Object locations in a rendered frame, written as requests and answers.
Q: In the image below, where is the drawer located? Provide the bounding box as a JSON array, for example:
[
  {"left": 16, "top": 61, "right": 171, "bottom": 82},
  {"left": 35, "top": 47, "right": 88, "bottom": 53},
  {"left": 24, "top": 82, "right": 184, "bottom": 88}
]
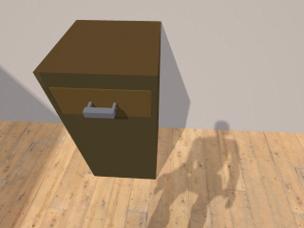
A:
[{"left": 48, "top": 86, "right": 152, "bottom": 117}]

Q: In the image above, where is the handle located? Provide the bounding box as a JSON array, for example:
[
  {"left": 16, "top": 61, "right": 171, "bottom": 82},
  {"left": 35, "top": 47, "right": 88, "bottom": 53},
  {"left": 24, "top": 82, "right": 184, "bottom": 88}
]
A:
[{"left": 83, "top": 102, "right": 117, "bottom": 119}]

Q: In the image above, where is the cabinet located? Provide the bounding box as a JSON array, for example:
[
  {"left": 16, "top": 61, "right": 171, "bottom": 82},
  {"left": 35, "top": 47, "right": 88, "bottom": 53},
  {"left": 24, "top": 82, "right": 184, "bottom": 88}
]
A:
[{"left": 33, "top": 20, "right": 162, "bottom": 180}]

